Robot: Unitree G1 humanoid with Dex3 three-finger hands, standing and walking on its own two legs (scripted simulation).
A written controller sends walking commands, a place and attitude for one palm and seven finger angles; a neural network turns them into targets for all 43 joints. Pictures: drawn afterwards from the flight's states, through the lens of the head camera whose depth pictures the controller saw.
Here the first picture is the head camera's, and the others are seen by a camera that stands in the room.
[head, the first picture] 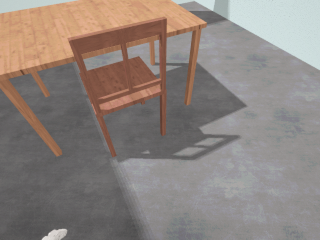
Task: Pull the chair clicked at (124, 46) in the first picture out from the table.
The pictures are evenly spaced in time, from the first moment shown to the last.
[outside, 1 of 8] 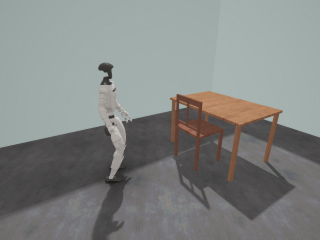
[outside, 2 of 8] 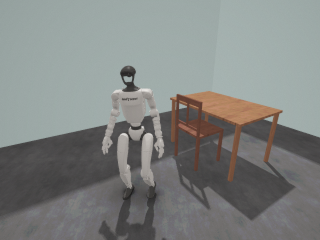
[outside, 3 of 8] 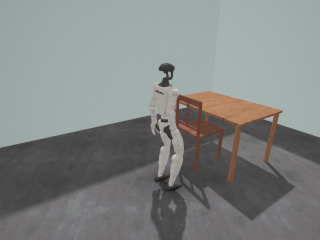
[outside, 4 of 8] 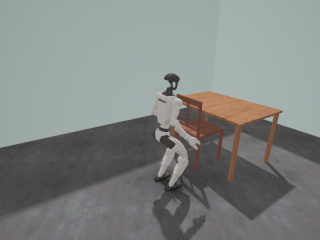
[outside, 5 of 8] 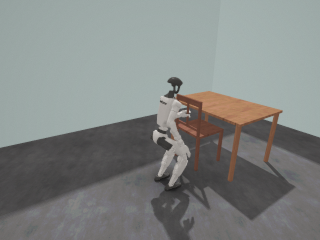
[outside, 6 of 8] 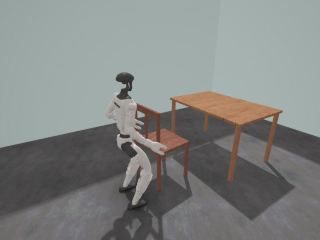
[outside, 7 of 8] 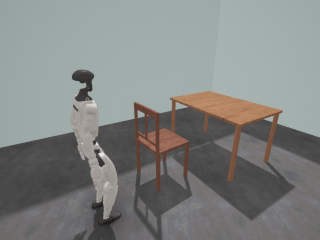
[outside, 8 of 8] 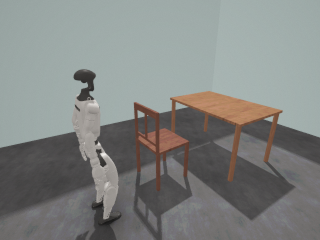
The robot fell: no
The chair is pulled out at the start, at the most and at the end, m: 0.00 0.59 0.59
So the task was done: yes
